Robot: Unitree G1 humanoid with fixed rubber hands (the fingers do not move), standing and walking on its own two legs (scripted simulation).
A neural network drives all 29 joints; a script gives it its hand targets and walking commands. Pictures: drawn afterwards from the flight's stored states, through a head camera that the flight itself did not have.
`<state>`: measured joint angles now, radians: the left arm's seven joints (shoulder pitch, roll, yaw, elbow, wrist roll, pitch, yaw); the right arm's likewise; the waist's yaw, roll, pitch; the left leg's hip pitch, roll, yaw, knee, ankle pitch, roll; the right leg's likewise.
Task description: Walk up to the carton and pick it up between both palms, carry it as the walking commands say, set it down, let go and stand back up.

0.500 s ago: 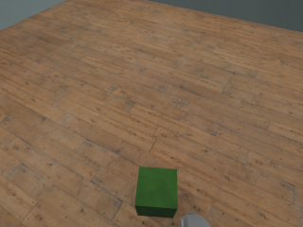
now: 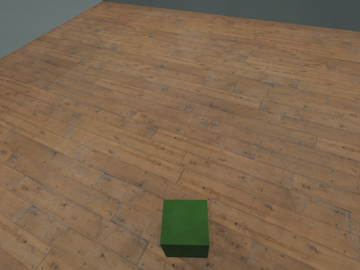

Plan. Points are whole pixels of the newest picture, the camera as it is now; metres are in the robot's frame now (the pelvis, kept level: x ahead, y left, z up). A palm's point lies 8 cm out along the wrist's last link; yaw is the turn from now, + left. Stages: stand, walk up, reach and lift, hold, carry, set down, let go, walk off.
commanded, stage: walk up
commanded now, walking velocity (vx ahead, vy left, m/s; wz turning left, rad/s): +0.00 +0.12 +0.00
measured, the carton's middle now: (186, 229) +0.41 +0.03 -0.65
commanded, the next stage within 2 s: stand in 0.60 s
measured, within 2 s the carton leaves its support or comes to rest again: neither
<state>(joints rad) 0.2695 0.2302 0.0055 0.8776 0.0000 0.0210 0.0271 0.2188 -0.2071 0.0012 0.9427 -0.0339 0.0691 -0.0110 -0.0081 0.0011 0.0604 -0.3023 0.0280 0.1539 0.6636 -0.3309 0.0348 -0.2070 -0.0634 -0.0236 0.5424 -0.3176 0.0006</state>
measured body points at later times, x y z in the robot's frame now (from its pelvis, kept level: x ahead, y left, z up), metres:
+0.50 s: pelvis -0.03 +0.03 +0.00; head -0.02 +0.02 +0.45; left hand +0.02 +0.28 -0.14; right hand +0.04 -0.20 -0.15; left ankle -0.01 +0.15 -0.74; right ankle -0.02 -0.10 -0.74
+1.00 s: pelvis -0.03 +0.03 +0.00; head -0.02 +0.02 +0.45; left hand +0.02 +0.28 -0.14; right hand +0.03 -0.21 -0.15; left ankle -0.01 +0.15 -0.74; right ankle -0.02 -0.10 -0.74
